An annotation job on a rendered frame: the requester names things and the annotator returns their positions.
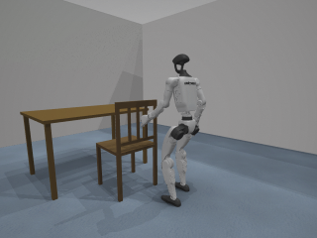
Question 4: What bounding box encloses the right robot upper arm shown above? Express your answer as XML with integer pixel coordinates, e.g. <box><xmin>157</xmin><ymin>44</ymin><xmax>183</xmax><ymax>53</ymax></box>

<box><xmin>194</xmin><ymin>77</ymin><xmax>206</xmax><ymax>107</ymax></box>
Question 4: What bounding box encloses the right robot forearm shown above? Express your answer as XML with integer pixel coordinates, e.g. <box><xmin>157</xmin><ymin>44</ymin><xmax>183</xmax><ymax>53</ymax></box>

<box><xmin>193</xmin><ymin>104</ymin><xmax>206</xmax><ymax>124</ymax></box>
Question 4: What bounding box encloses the left robot forearm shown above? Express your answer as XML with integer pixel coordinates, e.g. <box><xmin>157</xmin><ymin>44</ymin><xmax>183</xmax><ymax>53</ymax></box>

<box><xmin>147</xmin><ymin>100</ymin><xmax>164</xmax><ymax>121</ymax></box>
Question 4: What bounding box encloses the robot left hand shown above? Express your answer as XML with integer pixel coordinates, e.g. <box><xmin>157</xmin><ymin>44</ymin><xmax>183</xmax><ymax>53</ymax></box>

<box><xmin>140</xmin><ymin>115</ymin><xmax>151</xmax><ymax>127</ymax></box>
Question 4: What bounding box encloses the chair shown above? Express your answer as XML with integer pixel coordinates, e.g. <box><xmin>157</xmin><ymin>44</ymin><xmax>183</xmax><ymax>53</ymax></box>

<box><xmin>96</xmin><ymin>99</ymin><xmax>158</xmax><ymax>202</ymax></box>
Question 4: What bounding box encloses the left robot upper arm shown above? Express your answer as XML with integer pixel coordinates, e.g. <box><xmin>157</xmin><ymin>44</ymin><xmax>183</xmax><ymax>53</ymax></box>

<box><xmin>162</xmin><ymin>77</ymin><xmax>179</xmax><ymax>108</ymax></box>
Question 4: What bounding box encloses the table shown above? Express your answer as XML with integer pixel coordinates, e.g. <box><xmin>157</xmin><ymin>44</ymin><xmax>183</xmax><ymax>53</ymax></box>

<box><xmin>20</xmin><ymin>104</ymin><xmax>150</xmax><ymax>200</ymax></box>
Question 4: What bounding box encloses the robot torso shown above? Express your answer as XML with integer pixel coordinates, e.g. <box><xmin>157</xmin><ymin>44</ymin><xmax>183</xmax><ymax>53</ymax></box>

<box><xmin>173</xmin><ymin>75</ymin><xmax>198</xmax><ymax>135</ymax></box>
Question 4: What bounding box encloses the left robot foot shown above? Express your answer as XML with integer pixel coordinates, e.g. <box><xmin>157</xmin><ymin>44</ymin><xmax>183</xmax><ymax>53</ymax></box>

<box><xmin>161</xmin><ymin>194</ymin><xmax>181</xmax><ymax>207</ymax></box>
